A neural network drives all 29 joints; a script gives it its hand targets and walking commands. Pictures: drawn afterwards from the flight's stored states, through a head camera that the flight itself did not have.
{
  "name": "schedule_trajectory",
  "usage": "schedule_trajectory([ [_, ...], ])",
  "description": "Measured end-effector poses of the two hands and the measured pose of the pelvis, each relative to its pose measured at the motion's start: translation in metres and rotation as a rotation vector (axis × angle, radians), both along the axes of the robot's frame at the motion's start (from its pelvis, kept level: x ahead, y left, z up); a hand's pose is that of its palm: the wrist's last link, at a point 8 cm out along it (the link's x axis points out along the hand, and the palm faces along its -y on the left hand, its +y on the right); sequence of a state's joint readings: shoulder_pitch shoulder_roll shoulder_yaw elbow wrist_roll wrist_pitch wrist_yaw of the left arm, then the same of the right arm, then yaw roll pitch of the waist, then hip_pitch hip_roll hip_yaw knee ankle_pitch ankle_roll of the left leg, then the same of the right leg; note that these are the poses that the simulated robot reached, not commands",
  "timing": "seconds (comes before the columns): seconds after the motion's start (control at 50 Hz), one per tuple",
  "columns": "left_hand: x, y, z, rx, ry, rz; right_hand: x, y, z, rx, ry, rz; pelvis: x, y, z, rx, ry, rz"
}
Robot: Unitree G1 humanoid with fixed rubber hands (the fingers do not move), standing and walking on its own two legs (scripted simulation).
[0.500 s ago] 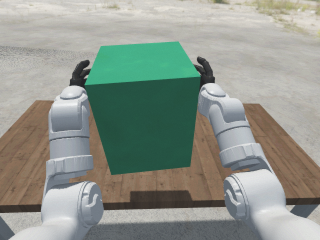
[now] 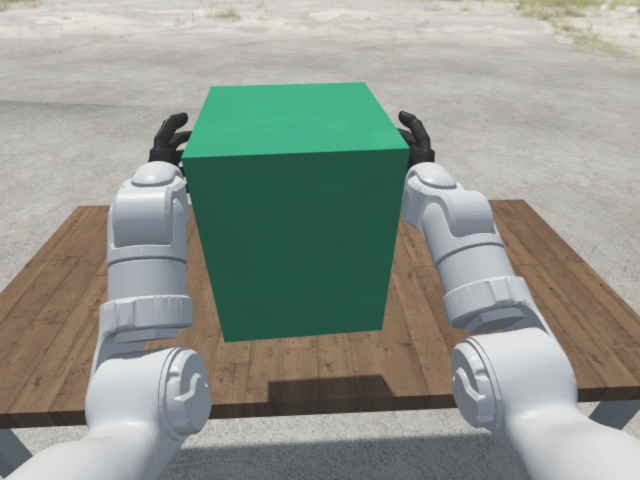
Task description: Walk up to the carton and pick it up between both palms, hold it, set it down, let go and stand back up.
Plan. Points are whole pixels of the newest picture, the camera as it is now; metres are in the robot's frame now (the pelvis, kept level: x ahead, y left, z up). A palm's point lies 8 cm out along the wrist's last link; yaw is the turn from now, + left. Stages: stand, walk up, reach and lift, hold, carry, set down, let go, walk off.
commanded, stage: hold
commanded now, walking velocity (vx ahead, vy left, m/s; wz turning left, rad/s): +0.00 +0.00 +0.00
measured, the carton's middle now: (296, 208) +0.38 +0.00 +0.22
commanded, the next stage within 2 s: none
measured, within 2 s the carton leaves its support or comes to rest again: neither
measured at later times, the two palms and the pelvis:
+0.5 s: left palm (152, 188) +0.36 +0.17 +0.27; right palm (403, 180) +0.36 -0.13 +0.27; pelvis +0.00 +0.00 +0.00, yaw +2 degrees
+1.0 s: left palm (160, 182) +0.36 +0.16 +0.27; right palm (411, 179) +0.36 -0.14 +0.27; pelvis +0.00 +0.00 +0.00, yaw +0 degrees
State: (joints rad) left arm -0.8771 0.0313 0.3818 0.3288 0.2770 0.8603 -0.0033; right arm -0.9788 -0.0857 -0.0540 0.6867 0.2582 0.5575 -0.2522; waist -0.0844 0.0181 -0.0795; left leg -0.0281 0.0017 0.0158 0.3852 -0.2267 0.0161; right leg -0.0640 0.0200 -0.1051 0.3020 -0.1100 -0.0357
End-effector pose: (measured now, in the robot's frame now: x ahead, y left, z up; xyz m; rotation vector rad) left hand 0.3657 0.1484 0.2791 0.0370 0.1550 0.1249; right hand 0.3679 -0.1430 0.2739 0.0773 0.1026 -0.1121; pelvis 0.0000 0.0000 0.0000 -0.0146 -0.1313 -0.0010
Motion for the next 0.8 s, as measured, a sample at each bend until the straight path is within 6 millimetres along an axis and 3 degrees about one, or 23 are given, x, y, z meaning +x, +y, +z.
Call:
schedule_trajectory([
  [0.3,0.002,0.006,-0.005,-0.034,-0.006,0.01,0.005,0.006,0.008,-0.017,-0.005,0.009,0.004,-0.007,0.0,-0.001,0.007,0.016],
  [0.58,-0.01,0.021,-0.01,-0.031,-0.019,-0.004,-0.008,0.02,-0.006,0.011,-0.013,0.002,0.001,0.001,-0.001,-0.007,-0.042,0.03],
  [0.8,-0.008,0.013,-0.003,-0.005,-0.008,-0.009,-0.009,0.012,-0.005,0.008,-0.007,-0.008,-0.004,0.007,0.0,0.0,-0.039,0.001],
])
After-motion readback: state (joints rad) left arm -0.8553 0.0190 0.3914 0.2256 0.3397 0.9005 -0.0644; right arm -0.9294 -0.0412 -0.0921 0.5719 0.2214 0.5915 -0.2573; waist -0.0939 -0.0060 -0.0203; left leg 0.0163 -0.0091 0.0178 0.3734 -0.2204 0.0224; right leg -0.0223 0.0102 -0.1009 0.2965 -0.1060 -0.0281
